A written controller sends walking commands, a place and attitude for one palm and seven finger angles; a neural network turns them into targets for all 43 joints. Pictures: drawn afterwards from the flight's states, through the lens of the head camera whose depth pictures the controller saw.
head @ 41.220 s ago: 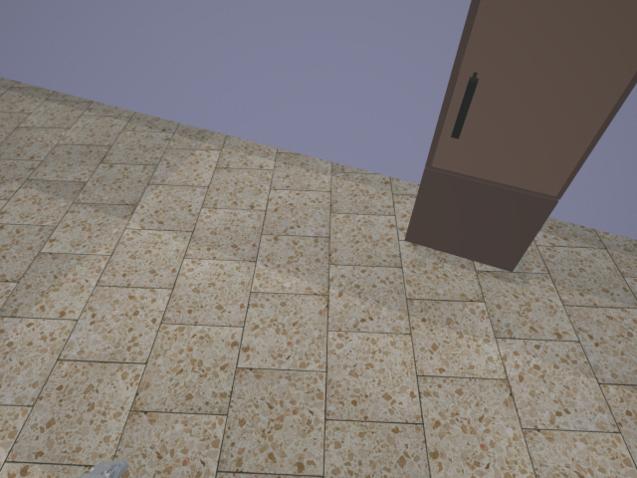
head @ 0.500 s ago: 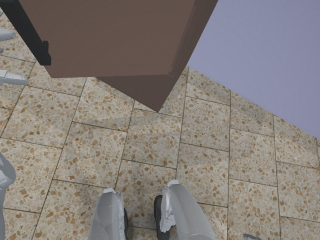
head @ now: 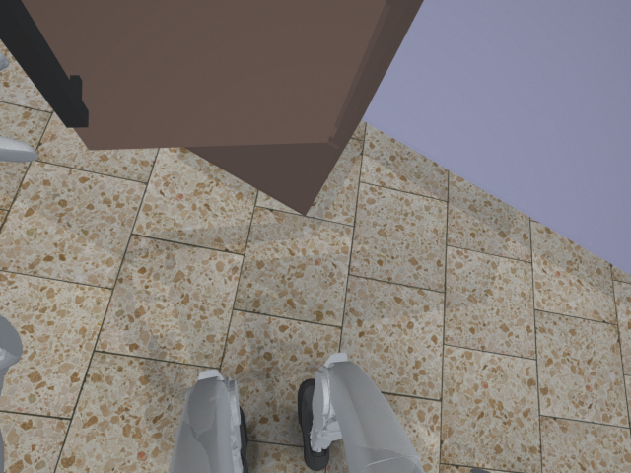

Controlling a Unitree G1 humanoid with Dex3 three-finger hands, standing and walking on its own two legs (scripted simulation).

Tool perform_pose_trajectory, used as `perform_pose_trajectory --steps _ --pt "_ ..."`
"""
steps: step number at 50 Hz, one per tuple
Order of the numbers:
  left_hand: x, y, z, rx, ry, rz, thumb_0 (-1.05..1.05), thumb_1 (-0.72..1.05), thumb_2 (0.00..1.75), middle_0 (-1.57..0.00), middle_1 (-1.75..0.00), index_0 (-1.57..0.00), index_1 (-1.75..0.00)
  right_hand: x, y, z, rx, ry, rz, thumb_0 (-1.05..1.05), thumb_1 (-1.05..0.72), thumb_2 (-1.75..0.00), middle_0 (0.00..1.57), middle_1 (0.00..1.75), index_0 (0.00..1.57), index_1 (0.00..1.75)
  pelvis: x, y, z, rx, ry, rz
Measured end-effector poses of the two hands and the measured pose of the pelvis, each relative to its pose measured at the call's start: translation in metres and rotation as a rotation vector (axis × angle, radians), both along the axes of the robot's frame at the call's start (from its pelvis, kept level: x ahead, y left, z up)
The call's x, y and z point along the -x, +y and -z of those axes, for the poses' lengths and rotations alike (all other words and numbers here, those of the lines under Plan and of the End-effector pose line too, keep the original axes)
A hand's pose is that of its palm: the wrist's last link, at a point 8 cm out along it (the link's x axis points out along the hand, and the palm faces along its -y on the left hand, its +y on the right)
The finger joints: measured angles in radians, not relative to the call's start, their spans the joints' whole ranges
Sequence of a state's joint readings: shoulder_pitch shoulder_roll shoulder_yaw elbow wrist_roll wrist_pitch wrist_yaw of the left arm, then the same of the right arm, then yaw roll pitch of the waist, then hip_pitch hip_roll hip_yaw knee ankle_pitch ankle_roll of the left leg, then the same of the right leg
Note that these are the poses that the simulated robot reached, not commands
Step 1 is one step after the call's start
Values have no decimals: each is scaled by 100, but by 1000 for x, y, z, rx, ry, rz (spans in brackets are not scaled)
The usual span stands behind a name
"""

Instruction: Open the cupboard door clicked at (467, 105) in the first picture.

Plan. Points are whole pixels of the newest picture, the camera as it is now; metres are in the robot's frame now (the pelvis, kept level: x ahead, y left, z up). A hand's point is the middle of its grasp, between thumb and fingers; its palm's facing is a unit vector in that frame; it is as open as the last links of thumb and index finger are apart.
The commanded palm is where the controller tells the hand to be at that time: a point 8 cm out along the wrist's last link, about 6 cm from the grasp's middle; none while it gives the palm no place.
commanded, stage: move the hooked fingers beside the handle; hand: left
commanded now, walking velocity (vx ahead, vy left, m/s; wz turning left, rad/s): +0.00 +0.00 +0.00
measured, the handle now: (43, 49) +0.57 +0.25 +0.04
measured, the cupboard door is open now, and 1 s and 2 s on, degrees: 36 36 37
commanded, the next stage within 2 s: slide the fingers in behind the handle in 0.32 s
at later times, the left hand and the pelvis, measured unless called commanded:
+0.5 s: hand out of the picture +0.51 +0.30 +0.05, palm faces +0.07 -1.00 -0.02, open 14.0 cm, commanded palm +0.50 +0.31 +0.04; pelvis +0.00 +0.00 +0.00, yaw +1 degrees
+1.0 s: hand (20, 101) +0.50 +0.26 +0.04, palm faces +0.07 -1.00 -0.01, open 14.0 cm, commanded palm +0.49 +0.29 +0.04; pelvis +0.00 +0.00 +0.01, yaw +1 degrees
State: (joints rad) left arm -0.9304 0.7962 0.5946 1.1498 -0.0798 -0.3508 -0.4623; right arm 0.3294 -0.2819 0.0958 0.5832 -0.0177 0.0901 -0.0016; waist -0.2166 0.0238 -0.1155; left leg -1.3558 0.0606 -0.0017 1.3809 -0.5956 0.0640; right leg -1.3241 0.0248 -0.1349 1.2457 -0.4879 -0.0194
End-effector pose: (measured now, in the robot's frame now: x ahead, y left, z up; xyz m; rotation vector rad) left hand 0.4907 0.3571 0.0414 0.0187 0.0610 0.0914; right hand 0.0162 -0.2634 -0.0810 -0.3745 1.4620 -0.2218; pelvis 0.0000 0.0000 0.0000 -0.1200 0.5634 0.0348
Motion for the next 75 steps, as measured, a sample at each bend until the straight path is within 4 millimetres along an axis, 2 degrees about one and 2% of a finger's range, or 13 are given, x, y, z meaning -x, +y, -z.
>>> perform_pose_trajectory --steps 12,19,23,41,63,75 --pt "7 2 -1 -2 -15 22 -1 -50 30 -30 -120 -30 -120 -18 -2 -3 14 -37 -28 0 -90 -90 21 30 20 30 -2 4 -2 3 -9 -8" --pt "11 0 4 5 -4 12 -1 -50 30 -30 -120 -31 -120 -20 1 -2 12 -43 -32 0 -90 -90 21 30 20 30 -1 5 -2 4 -15 -10" --pt "9 -2 -3 -11 -36 16 -1 -50 30 -30 -120 -30 -120 -16 2 0 8 -37 -27 0 -90 -90 21 30 20 30 0 5 -2 5 -16 -12" --pt "8 -29 -4 7 -28 21 -1 -50 30 -30 -120 -30 -120 -2 2 -1 -14 -34 4 0 -90 -90 21 30 20 30 2 2 -5 -10 -32 -3" --pt "4 -65 -5 2 -30 24 -1 -50 30 -30 -120 -31 -120 -14 -2 3 -37 -66 -4 0 -90 -90 21 30 20 30 0 -4 -8 -26 -40 -5" --pt "-2 -80 -2 1 -27 4 -1 -50 30 -30 -120 -30 -120 -10 -4 8 -53 -50 7 0 -90 -90 21 30 20 30 -2 -8 -7 -35 -35 -2"
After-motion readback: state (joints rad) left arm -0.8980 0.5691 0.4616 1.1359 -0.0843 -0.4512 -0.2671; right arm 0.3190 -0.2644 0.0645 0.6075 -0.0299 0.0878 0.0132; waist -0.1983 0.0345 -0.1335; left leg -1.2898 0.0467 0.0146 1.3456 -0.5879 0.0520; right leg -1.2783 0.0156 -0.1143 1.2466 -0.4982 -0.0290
